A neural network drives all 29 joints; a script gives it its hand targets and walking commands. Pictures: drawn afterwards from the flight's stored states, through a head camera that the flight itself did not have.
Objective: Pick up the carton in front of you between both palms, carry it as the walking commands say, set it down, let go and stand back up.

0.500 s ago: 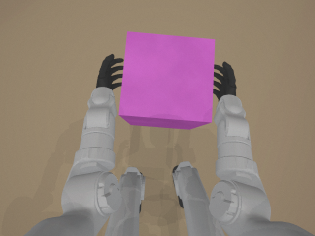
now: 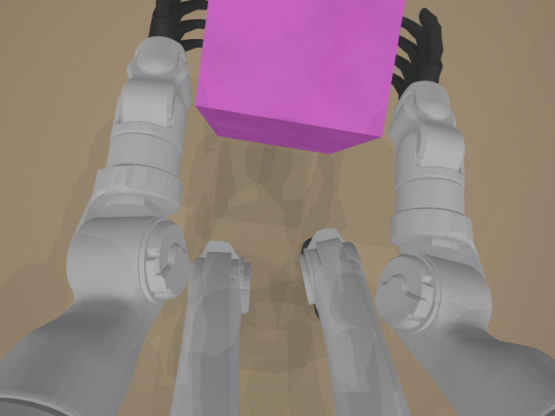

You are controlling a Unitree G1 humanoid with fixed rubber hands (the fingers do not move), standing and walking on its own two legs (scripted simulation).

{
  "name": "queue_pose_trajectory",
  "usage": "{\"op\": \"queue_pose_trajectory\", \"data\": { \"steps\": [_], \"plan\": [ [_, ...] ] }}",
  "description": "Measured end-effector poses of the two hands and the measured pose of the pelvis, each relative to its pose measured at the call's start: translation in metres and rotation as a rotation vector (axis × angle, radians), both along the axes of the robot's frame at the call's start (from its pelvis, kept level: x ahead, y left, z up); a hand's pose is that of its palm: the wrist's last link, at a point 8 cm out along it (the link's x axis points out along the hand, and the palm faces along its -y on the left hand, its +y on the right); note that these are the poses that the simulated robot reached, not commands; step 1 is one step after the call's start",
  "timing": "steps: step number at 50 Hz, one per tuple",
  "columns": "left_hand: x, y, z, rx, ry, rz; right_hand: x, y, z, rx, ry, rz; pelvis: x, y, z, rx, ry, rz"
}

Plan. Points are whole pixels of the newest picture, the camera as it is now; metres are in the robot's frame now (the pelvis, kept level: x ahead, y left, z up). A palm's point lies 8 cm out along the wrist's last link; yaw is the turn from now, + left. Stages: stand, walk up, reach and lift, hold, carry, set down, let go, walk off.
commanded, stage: set down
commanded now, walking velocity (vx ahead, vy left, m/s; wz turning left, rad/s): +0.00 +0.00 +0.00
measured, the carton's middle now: (290, 67) +0.55 -0.05 -0.21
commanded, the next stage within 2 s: none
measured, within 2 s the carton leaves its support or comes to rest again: rests again in 0.54 s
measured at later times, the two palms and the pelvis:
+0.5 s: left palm (196, 53) +0.59 +0.09 -0.26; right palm (378, 93) +0.52 -0.20 -0.26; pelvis +0.00 +0.00 -0.09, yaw -1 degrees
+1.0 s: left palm (194, 55) +0.60 +0.10 -0.27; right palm (376, 96) +0.52 -0.20 -0.27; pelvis -0.01 +0.01 -0.11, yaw -2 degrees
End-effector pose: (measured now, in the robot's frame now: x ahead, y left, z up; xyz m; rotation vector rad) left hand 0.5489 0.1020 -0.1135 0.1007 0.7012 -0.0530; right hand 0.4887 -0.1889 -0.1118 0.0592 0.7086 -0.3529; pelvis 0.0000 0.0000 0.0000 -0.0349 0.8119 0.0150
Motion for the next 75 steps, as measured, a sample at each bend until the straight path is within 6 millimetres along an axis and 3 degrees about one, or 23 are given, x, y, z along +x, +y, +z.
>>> {"op": "queue_pose_trajectory", "data": {
  "steps": [19,25,39,75],
  "plan": [
    [0.039,-0.009,-0.123,0.034,0.030,-0.078,0.024,-0.008,-0.121,0.009,0.027,-0.027,-0.001,0.001,-0.073,-0.018,-0.038,0.002],
    [0.045,-0.010,-0.150,0.045,0.044,-0.097,0.028,-0.009,-0.147,0.024,0.035,-0.036,0.002,0.002,-0.086,-0.017,-0.083,0.000],
    [0.048,-0.007,-0.156,0.044,0.044,-0.098,0.028,-0.008,-0.157,0.037,0.027,-0.012,0.000,0.006,-0.103,-0.024,-0.140,-0.005],
    [0.048,-0.001,-0.173,-0.071,0.014,-0.133,0.033,-0.016,-0.172,0.060,0.020,0.071,-0.006,0.014,-0.120,-0.043,-0.243,-0.003]
  ]
}}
